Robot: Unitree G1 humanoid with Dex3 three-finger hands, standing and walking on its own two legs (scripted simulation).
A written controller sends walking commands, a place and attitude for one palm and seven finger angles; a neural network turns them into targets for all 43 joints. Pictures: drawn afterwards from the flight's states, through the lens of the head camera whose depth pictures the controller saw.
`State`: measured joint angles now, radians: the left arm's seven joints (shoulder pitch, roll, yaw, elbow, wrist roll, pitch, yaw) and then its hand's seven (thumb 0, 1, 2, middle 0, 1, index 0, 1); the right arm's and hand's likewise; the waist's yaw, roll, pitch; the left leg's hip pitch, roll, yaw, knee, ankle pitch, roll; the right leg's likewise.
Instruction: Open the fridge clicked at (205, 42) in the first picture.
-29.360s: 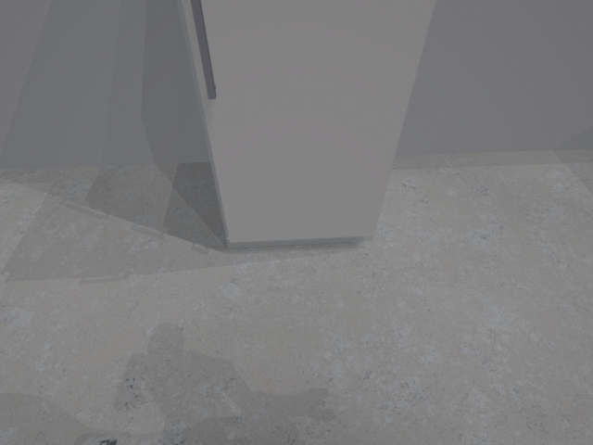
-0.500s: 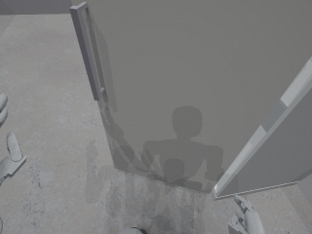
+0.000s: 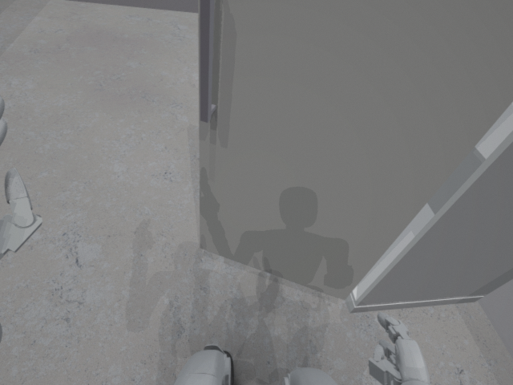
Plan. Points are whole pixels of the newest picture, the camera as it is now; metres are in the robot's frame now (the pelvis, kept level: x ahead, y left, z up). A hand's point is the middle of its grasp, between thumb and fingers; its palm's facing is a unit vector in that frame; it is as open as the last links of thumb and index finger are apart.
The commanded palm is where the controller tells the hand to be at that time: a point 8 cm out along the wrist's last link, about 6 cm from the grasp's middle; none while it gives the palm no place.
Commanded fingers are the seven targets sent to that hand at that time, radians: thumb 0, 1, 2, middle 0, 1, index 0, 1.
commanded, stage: stop stepping back and stand still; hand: left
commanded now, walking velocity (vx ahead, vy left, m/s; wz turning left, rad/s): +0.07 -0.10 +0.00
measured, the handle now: (210, 53) +0.67 +0.16 +0.18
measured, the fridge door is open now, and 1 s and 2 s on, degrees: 65 65 65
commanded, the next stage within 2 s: none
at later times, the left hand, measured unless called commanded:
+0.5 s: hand out of the picture +0.06 +0.36 +0.22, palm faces +0.33 -0.90 -0.28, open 7.4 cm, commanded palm +0.01 +0.40 +0.22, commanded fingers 0.00 0.90 0.90 -0.20 -0.30 -0.20 -0.30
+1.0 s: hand out of the picture -0.06 +0.43 +0.22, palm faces +0.32 -0.86 -0.40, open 7.4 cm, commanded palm -0.11 +0.47 +0.22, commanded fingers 0.00 0.90 0.90 -0.20 -0.30 -0.20 -0.30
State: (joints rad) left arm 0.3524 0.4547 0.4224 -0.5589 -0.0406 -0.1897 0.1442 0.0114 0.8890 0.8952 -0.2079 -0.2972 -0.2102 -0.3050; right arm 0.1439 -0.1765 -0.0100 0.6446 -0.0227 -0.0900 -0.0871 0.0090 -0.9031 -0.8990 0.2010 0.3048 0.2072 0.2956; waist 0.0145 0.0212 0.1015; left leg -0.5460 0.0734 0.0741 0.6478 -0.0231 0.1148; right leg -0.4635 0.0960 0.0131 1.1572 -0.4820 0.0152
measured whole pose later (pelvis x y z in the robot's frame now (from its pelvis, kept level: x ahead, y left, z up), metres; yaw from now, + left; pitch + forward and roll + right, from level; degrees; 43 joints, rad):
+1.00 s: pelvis -0.29 +0.20 +0.02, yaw -10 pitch -3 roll -2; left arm 0.50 0.48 0.44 -0.63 -0.07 -0.12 0.15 0.01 0.89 0.90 -0.21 -0.30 -0.21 -0.30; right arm 0.23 -0.14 0.03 0.65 -0.01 -0.04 -0.05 0.01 -0.90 -0.90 0.20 0.31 0.21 0.30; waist 0.04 -0.06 0.02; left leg -0.59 0.08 0.05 1.04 -0.40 -0.04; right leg -0.23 0.04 -0.08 0.57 -0.30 -0.10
